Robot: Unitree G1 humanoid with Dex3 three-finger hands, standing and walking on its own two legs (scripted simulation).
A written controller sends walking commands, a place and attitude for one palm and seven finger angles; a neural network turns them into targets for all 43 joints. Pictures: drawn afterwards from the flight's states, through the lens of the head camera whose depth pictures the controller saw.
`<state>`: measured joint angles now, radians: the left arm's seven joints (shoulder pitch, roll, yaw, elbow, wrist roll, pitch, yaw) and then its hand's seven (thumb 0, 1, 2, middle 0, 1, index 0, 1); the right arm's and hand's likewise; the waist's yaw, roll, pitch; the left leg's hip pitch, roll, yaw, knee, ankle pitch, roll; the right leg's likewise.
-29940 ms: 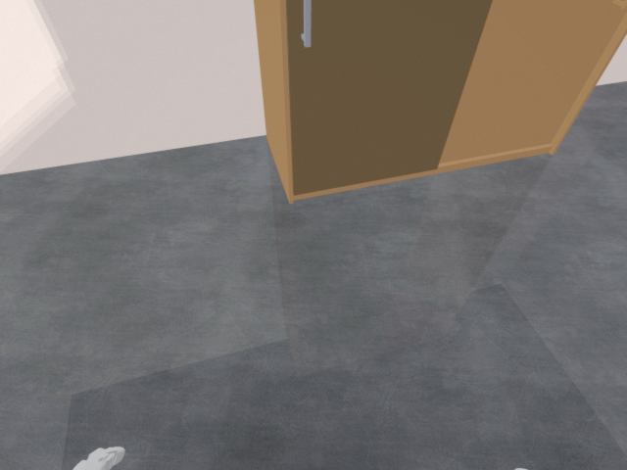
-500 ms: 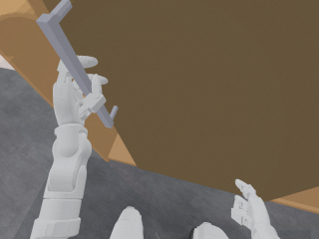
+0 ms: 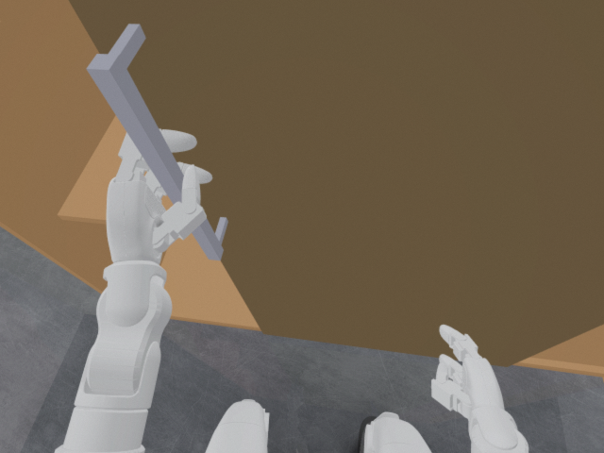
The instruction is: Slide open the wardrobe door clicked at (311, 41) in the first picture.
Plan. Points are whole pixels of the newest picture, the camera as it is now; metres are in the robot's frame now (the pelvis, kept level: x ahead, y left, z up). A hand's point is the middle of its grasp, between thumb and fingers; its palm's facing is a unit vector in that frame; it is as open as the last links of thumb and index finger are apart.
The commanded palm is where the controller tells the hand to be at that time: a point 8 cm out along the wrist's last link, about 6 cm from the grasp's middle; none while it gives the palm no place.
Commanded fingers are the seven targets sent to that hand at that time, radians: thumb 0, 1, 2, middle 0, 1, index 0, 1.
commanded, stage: step sideways, sliding the door along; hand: left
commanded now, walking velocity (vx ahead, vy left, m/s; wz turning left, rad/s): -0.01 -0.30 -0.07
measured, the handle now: (184, 175) +0.38 +0.18 +0.14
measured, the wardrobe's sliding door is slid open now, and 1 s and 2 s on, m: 0.42 0.57 0.57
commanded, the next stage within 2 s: stop walking and hold the door there in 0.78 s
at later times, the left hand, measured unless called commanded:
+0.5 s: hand (323, 217) +0.33 +0.02 +0.15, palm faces +0.16 -0.98 -0.12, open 5.9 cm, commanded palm +0.30 +0.01 +0.14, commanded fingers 0.00 0.90 0.90 -0.45 -1.40 -0.45 -1.40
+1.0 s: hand (336, 216) +0.33 +0.01 +0.15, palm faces +0.38 -0.91 -0.19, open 6.0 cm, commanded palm +0.29 +0.03 +0.12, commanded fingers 0.00 0.90 0.90 -0.45 -1.40 -0.45 -1.40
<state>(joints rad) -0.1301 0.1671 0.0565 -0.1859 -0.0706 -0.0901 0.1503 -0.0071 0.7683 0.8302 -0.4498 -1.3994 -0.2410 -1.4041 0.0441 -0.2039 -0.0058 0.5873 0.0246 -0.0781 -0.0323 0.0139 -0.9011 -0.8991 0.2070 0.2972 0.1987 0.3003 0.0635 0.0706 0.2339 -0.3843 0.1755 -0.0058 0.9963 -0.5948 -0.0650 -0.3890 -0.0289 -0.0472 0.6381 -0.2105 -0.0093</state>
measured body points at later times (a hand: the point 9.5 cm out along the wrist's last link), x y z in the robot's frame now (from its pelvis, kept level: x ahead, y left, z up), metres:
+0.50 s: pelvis -0.05 -0.15 +0.02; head +0.02 -0.13 +0.46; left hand +0.31 +0.07 +0.16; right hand +0.09 -0.36 -0.10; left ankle -0.02 +0.06 -0.72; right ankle -0.04 -0.34 -0.70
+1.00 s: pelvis -0.05 -0.27 +0.02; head +0.04 -0.23 +0.46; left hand +0.30 +0.05 +0.16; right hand +0.14 -0.47 -0.08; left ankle -0.04 -0.11 -0.72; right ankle +0.00 -0.47 -0.64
